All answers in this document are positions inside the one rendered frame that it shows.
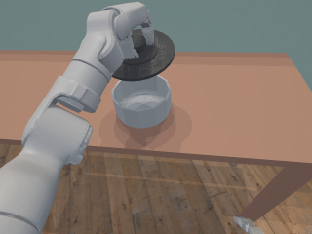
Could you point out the left robot hand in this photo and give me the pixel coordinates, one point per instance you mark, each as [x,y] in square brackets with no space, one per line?
[138,15]

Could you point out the right robot hand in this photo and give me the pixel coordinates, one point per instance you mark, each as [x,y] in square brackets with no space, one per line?
[247,225]

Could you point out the left robot forearm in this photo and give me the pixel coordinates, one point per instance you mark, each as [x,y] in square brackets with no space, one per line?
[91,69]

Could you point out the table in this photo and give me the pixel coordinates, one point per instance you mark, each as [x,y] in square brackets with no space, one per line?
[232,107]

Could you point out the left robot upper arm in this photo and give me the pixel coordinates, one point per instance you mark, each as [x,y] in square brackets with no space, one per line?
[29,182]

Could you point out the pot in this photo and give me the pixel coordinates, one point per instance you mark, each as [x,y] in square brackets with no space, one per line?
[142,104]

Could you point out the lid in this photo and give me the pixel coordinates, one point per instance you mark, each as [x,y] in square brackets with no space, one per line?
[151,62]

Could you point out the knob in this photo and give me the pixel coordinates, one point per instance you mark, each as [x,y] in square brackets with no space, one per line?
[139,42]

